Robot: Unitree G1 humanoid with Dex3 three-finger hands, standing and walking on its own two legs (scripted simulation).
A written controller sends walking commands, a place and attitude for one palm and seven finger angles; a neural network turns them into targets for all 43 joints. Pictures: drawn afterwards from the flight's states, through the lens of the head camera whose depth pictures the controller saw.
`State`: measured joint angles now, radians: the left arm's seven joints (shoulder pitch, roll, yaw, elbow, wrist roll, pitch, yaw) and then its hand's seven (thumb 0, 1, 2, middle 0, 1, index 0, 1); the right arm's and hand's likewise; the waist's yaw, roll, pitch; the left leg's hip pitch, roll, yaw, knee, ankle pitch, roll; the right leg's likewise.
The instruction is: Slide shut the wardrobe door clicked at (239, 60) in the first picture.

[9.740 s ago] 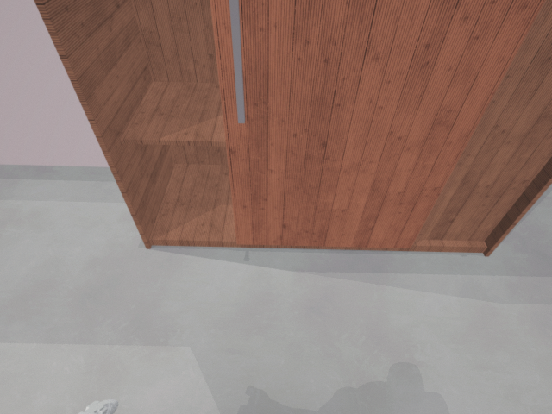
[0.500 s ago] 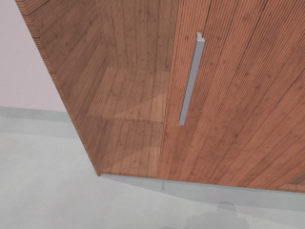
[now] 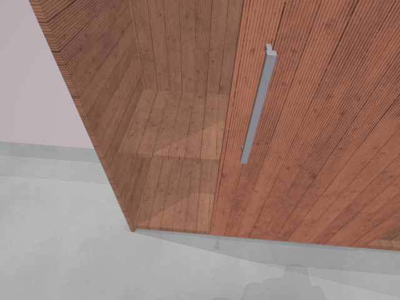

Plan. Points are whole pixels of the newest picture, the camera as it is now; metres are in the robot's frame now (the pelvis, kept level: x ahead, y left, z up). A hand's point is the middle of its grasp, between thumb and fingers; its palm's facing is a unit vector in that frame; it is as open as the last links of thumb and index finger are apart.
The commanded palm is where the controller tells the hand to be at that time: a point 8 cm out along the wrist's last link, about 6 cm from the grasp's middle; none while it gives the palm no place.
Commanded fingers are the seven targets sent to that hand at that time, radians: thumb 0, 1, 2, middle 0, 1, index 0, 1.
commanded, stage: look again from close up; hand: right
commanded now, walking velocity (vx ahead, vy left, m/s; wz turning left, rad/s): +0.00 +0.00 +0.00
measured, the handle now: (253, 113) +0.52 -0.10 +0.10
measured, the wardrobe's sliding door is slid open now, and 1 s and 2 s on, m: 0.39 0.39 0.39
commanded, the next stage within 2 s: shuffle to correct the standing spot in 0.48 s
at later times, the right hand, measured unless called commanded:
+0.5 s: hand out of the picture -0.03 -0.15 -0.18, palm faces +0.06 +0.99 -0.15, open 7.3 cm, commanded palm none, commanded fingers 0.00 -0.90 -0.90 0.20 0.30 0.20 0.30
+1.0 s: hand out of the picture -0.02 -0.14 -0.19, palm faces +0.11 +0.98 -0.15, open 7.3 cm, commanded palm none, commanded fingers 0.00 -0.90 -0.90 0.20 0.30 0.20 0.30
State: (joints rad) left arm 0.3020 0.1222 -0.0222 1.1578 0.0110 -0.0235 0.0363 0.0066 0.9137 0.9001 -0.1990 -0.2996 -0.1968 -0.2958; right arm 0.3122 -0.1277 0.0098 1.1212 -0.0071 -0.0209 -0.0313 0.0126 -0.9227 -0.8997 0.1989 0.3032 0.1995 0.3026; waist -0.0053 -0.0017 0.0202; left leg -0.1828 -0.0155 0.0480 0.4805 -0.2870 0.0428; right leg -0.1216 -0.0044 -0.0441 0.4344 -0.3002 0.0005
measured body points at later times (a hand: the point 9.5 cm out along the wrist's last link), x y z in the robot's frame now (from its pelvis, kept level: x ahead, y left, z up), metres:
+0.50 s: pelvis -0.01 +0.00 +0.00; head +0.00 +0.01 +0.45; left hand -0.02 +0.21 -0.16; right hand -0.03 -0.20 -0.16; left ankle -0.02 +0.09 -0.74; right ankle -0.04 -0.12 -0.74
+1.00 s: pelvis +0.04 +0.02 -0.02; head +0.06 +0.01 +0.43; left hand -0.01 +0.22 -0.17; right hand -0.02 -0.19 -0.18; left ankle -0.02 +0.09 -0.74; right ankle -0.04 -0.11 -0.73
